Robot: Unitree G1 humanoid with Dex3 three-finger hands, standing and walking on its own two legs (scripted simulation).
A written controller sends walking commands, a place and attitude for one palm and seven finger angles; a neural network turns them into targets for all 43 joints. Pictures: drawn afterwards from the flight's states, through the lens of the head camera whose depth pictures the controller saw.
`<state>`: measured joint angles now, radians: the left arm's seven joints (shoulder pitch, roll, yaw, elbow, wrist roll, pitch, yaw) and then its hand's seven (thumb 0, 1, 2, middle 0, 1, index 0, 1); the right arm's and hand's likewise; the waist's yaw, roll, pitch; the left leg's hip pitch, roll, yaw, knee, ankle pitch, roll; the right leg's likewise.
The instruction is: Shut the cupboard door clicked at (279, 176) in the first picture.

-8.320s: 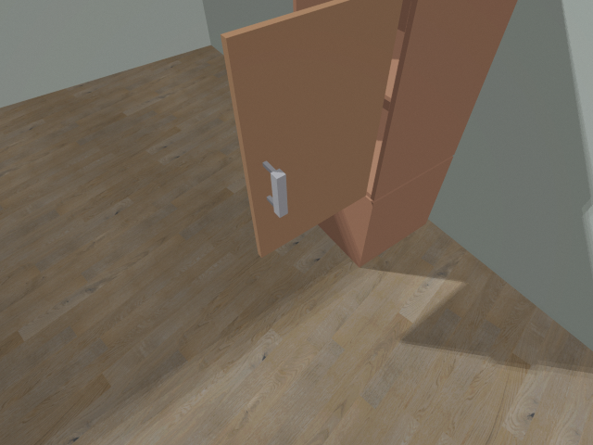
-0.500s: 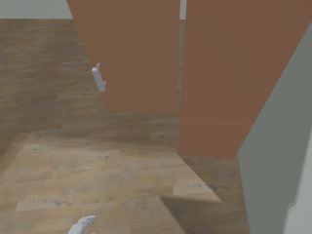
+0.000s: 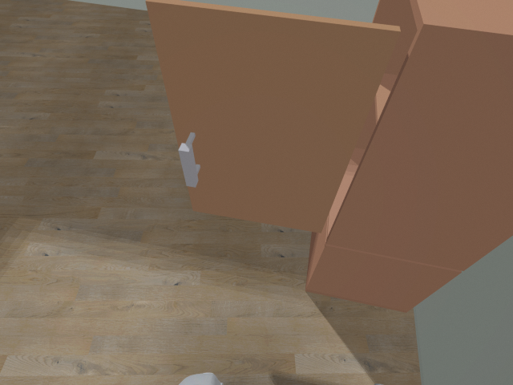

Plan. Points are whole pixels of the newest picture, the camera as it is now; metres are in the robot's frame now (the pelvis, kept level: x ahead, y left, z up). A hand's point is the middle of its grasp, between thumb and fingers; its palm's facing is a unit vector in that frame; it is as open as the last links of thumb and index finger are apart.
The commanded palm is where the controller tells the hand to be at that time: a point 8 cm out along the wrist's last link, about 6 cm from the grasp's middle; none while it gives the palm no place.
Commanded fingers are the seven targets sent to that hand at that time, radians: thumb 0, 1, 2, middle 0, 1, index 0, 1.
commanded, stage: come to a stop and stand still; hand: left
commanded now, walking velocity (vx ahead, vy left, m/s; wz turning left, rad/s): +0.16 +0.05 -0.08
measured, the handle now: (191, 159) +0.57 +0.22 -0.06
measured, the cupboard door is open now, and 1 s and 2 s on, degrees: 91 91 91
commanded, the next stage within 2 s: look again from close up in 1.52 s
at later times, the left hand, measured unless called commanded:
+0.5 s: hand (158, 346) +0.19 +0.20 -0.15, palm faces -0.02 -0.98 -0.21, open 7.4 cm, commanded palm none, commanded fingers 0.00 0.90 0.90 -0.20 -0.30 -0.20 -0.30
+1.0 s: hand out of the picture +0.07 +0.22 -0.16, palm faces -0.03 -0.97 -0.23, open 7.4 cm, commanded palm none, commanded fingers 0.00 0.90 0.90 -0.20 -0.30 -0.20 -0.30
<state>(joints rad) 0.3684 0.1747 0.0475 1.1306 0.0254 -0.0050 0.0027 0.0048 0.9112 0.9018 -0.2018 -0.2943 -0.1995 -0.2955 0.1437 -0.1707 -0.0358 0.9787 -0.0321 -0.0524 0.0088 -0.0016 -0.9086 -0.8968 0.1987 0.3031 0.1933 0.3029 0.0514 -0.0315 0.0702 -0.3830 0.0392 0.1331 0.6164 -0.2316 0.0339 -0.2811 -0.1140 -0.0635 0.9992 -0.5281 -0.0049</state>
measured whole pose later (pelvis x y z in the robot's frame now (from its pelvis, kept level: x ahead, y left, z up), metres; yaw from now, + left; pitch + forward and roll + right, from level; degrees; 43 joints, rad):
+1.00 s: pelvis +0.04 +0.04 +0.01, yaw -2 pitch +0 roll +1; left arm 0.23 0.18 0.01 1.08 0.01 0.02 0.02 0.00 0.91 0.90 -0.20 -0.29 -0.20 -0.30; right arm 0.20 -0.17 -0.03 1.07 -0.01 0.02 -0.02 0.00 -0.91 -0.90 0.20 0.30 0.20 0.30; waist 0.00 0.01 0.06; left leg -0.24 0.00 0.08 0.47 -0.24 0.02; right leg -0.14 -0.02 0.00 0.47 -0.34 0.01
